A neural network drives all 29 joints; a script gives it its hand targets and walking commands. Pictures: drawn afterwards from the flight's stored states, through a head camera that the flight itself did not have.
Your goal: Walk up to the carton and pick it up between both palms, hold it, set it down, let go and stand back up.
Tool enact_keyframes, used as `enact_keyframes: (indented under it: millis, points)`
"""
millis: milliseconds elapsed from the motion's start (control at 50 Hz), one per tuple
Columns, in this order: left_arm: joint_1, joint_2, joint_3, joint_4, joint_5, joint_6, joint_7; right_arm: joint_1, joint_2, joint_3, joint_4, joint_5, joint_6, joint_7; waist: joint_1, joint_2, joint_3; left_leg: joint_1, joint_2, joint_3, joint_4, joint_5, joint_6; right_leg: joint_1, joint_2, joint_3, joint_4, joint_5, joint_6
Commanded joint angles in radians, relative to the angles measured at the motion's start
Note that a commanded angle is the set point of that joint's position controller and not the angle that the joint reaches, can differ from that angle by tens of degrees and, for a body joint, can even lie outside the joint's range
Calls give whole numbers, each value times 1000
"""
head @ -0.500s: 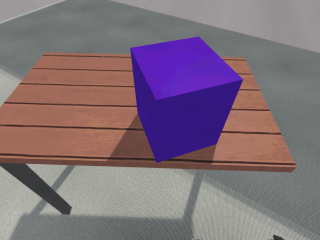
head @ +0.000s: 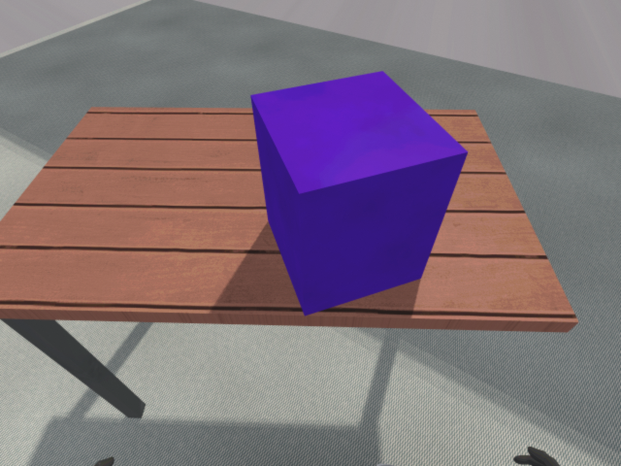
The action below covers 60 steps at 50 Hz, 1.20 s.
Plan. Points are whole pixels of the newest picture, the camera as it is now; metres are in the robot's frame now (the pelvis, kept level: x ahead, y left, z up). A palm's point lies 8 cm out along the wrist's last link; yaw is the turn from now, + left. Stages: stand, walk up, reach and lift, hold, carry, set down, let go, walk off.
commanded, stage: walk up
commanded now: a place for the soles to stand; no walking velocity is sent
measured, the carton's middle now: (343, 194) +0.47 -0.02 +0.09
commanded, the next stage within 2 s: reach and lift in 0.48 s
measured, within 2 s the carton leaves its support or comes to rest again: neither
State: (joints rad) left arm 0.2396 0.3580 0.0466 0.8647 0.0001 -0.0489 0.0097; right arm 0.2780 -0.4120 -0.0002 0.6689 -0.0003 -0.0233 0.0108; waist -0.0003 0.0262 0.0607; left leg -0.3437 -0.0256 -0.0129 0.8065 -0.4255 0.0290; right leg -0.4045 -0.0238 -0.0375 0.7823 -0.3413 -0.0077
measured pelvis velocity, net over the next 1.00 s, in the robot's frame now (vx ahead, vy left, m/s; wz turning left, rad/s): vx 0.00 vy -0.05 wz -0.02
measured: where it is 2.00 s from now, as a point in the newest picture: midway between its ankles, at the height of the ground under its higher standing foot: outside the picture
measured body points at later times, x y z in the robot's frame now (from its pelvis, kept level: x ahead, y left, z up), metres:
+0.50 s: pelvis +0.00 +0.00 +0.00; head +0.02 +0.00 +0.45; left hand +0.10 +0.31 -0.11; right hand +0.12 -0.30 -0.09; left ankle +0.01 +0.11 -0.71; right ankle +0.05 -0.12 -0.71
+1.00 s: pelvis +0.00 -0.05 +0.02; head +0.03 -0.04 +0.47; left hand +0.18 +0.23 -0.05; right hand +0.16 -0.35 -0.06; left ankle +0.01 +0.10 -0.70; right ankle +0.04 -0.12 -0.71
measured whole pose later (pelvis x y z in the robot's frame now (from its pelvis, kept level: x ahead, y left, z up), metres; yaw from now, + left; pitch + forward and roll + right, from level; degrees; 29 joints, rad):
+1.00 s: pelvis +0.00 -0.05 +0.02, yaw -1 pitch +1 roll +2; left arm 0.21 0.33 0.06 0.36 0.04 0.24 0.07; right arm 0.12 -0.36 -0.07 0.86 -0.02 -0.31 0.11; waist 0.00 -0.07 0.05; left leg -0.31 0.02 -0.01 0.61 -0.30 0.00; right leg -0.39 0.02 -0.06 0.64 -0.27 -0.07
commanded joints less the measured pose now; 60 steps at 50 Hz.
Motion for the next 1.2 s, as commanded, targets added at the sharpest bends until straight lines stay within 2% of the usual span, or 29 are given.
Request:
enact_keyframes:
  millis: [0,40,60,100,180,240,260,280,340,380,420,440,460,480,520,560,640,700,760,780,800,840,880,940,1000,1040,1120,1140,1180]
  points:
    - [-61,256,47,-67,6,-16,3,-76,-212,-75,33,-19,-33,-8,25,-6,-54,-50,168,-295,-311,64,103,72,-38,95,-110,10,-64]
    - [-35,261,48,-73,8,-18,-2,-90,-223,-83,24,-14,-31,-7,27,5,-69,-56,165,-268,-297,28,99,90,-49,109,-146,-7,-67]
    - [-70,265,47,-68,10,-26,1,-83,-207,-75,19,-15,-29,-7,23,-58,-17,-125,145,-264,-273,58,87,95,-77,151,-175,1,-81]
    - [-59,292,48,-72,12,-28,0,-53,-214,-84,35,-20,-29,-8,4,-82,-75,-57,83,-182,-192,76,61,69,-123,241,-206,-26,-118]
    - [-64,252,44,-68,6,-18,0,-81,-212,-78,37,-19,-32,-7,16,-8,-40,-59,141,-259,-317,4,81,53,-53,107,-118,2,-70]
    - [-46,254,49,-59,11,-23,-1,-85,-215,-73,27,-30,-35,-7,38,32,-40,-77,156,-268,-305,49,76,106,-54,114,-160,3,-66]
    - [-58,263,42,-65,11,-27,0,-63,-215,-79,23,-24,-32,-6,19,-47,-47,-99,134,-246,-275,87,62,117,-60,150,-165,37,-82]
    - [-31,263,44,-47,4,-28,-1,-75,-201,-75,30,-18,-31,-7,34,-57,-65,-65,109,-201,-232,148,60,135,-89,171,-192,77,-101]
    - [-78,271,42,-68,11,-29,3,-42,-193,-81,34,-14,-30,-10,-8,-84,-106,5,80,-132,-170,201,41,101,-149,237,-215,161,-115]
    - [-83,275,46,-76,7,-21,2,-25,-213,-87,34,-25,-32,-13,0,-28,-127,35,111,-181,-224,259,58,90,-109,161,-102,205,-86]
    - [-77,224,30,-62,-3,-10,4,-54,-243,-94,39,-29,-40,-17,20,57,-56,20,191,-332,-326,289,96,-1,-27,63,-13,82,-54]
    - [-59,220,32,-59,-1,-10,5,-69,-233,-90,43,-20,-42,-14,36,27,-79,20,223,-338,-312,285,141,47,-22,53,-40,63,-47]
    - [-60,218,30,-61,2,-14,3,-78,-238,-89,32,-24,-41,-16,31,-2,-74,-17,215,-331,-310,240,136,58,-29,52,-63,64,-56]
    - [-411,98,38,-343,76,191,41,-359,-96,-235,382,-147,-215,39,-76,182,-20,-394,163,-49,-289,-125,-40,210,79,-85,69,7,-65]
    - [-291,42,64,-373,212,304,68,-236,-215,-232,380,-144,-239,63,-67,242,60,-674,240,-60,-380,-217,14,446,134,-131,187,106,-21]
    - [-315,29,47,-460,126,329,60,-282,-173,-240,278,-145,-262,69,-50,91,13,-489,195,-40,-332,-145,21,341,90,-99,76,118,-38]
    - [-198,82,72,-500,69,369,47,-242,-182,-220,164,-75,-266,62,-16,-98,-119,-270,129,11,-320,12,41,406,78,-75,-97,191,-24]
    - [-116,83,91,-511,48,354,44,-191,-108,-178,46,-56,-282,58,31,-185,-177,-48,51,28,-282,240,5,361,45,-44,-208,240,-30]
    - [-23,72,116,-511,28,331,51,-171,-134,-170,-22,-22,-312,67,61,-242,-197,67,15,19,-272,439,-12,353,56,-34,-260,426,-27]
    - [16,76,127,-494,40,331,50,-140,-144,-146,-24,-3,-318,74,62,-190,-243,92,3,13,-273,488,-16,368,51,-28,-256,509,-27]
    - [43,78,170,-520,49,316,55,-139,-128,-126,-51,13,-324,77,90,-218,-269,76,-5,28,-283,469,-8,415,46,-7,-274,529,-20]
    - [10,67,153,-566,33,278,59,-134,-105,-105,-41,30,-331,76,75,-202,-293,88,-6,23,-305,501,-19,461,54,-7,-285,574,-19]
    - [18,54,138,-635,14,257,78,-119,-140,-129,-22,52,-326,90,44,-134,-308,162,-10,9,-331,531,-30,438,62,-8,-318,541,-24]
    - [49,17,133,-658,25,218,107,-75,-114,-83,-1,86,-316,119,68,-87,-292,196,-7,15,-392,503,-30,422,61,10,-382,425,-36]
    - [41,6,110,-739,13,211,137,-104,-134,-88,-1,131,-305,147,81,38,-254,176,1,17,-456,413,-46,389,65,9,-413,283,-52]
    - [19,-1,109,-711,0,202,139,-120,-106,-75,-61,138,-299,152,91,-69,-214,62,-21,44,-471,294,-16,440,32,65,-462,150,-35]
    - [-27,-10,66,-763,-23,190,161,-145,-121,-98,-112,125,-266,169,67,-64,-169,-30,1,50,-527,96,-13,431,13,87,-474,-43,-23]
    - [-66,-31,60,-773,-38,193,155,-178,-140,-110,-150,132,-264,166,41,-135,-197,21,-6,52,-470,55,2,358,-9,109,-500,-153,-32]
    - [-82,-30,48,-823,-52,197,158,-164,-110,-83,-240,152,-250,166,50,-254,-207,216,-53,25,-339,142,7,120,-122,190,-595,-376,-69]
